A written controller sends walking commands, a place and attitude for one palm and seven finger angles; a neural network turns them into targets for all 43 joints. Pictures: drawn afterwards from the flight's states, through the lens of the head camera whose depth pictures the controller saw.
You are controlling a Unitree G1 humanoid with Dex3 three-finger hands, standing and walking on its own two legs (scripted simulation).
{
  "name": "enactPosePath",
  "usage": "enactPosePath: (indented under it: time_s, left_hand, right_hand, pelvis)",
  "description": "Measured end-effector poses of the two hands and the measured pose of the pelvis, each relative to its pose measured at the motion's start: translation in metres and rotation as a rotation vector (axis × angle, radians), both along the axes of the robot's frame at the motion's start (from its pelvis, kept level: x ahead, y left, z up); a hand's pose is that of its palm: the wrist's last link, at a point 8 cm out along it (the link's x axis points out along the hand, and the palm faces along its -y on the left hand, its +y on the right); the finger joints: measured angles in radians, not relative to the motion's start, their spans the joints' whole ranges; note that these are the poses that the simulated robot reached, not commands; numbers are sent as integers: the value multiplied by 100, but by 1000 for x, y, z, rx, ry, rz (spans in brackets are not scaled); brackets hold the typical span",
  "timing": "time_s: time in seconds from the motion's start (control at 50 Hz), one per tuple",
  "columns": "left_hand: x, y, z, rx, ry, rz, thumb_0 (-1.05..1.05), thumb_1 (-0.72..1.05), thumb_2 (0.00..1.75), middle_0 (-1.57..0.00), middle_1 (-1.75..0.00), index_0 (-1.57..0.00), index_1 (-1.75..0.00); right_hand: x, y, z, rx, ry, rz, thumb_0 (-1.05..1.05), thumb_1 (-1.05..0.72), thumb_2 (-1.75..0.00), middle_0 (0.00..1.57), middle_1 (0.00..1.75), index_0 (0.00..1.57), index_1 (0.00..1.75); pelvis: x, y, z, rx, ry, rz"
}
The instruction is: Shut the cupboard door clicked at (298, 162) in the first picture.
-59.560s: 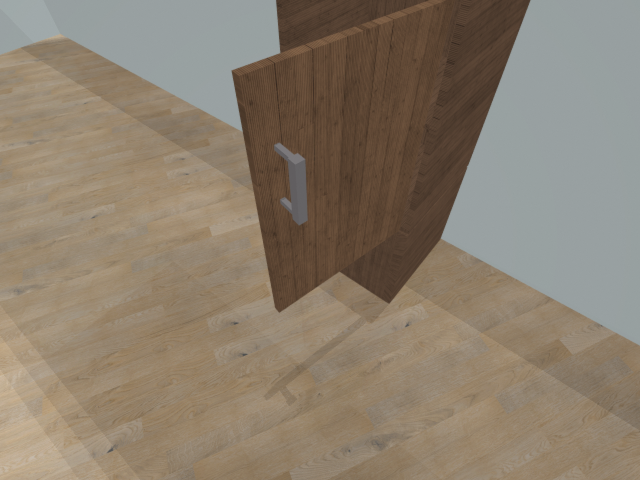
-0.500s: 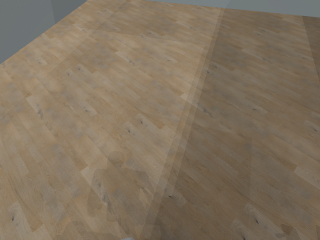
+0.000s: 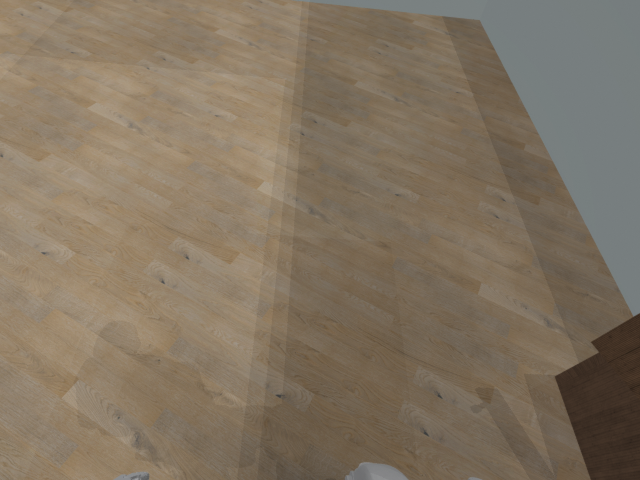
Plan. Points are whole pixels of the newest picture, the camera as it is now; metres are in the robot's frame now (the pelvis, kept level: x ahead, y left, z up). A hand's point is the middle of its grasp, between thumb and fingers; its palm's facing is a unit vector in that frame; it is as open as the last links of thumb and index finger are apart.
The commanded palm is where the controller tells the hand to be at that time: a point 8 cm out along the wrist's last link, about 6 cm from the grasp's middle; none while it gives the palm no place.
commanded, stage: turn to face it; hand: left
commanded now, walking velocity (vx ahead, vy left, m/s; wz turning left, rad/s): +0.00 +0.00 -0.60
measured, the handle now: out of the picture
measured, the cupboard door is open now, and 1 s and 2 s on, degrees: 23 23 23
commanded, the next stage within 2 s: take the last steps up to it in 1.76 s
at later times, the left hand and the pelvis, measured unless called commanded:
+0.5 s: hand (218, 472) +0.15 +0.14 -0.15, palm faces -0.28 -0.93 -0.24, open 7.4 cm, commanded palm none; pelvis +0.00 -0.02 +0.00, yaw -17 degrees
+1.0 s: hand (226, 418) +0.21 +0.14 -0.16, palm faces -0.54 -0.82 -0.21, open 7.4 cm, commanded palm none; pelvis +0.02 +0.02 +0.01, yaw -36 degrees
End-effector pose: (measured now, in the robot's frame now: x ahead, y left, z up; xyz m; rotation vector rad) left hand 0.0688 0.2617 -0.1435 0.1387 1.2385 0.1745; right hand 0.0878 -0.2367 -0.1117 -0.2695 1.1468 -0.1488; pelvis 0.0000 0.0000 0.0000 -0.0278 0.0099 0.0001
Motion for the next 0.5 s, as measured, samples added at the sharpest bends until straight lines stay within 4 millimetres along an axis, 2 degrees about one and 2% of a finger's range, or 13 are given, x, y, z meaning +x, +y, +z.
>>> enactPosePath:
  time_s: [0.08, 0.14, 0.22, 0.32, 0.4, 0.5]
  left_hand:
    - [23, 4, 11, 4, -21, -58, 0, 91, 90, -20, -29, -20, -30]
    - [40, -1, 15, 12, -28, -112, 0, 91, 90, -19, -29, -20, -30]
    - [65, -20, 19, 26, -46, -200, 0, 91, 90, -19, -29, -20, -30]
    - [89, -53, 19, 57, -108, -297, 0, 91, 90, -19, -29, -20, -30]
    - [87, -68, 25, 59, -94, -327, 0, 91, 90, -20, -30, -20, -30]
    - [83, -75, 22, 39, -49, -363, 0, 90, 90, -20, -30, -21, -30]
  right_hand:
    - [-25, 0, 2, 3, 38, -62, 0, -90, -90, 21, 30, 21, 30]
    - [-46, -6, -1, 10, 60, -123, 0, -90, -90, 21, 30, 21, 30]
    - [-76, -22, -11, 24, 89, -212, 0, -90, -90, 21, 30, 21, 30]
    - [-112, -50, -37, 43, 129, -315, 0, -90, -90, 21, 30, 21, 30]
    - [-120, -61, -33, 36, 144, -363, 0, -90, -90, 20, 30, 20, 29]
    - [-112, -61, -18, 29, 93, -386, 0, -90, -90, 20, 30, 20, 29]
  pelvis:
    - [0, 3, 6, -15, 2, -52]
    - [0, 2, 7, -16, 3, -94]
    - [-1, -5, 3, -8, -1, -151]
    - [-2, -22, -13, 12, -9, -215]
    - [-2, -24, -6, 18, -10, -248]
    - [-1, -24, 1, 29, -2, -295]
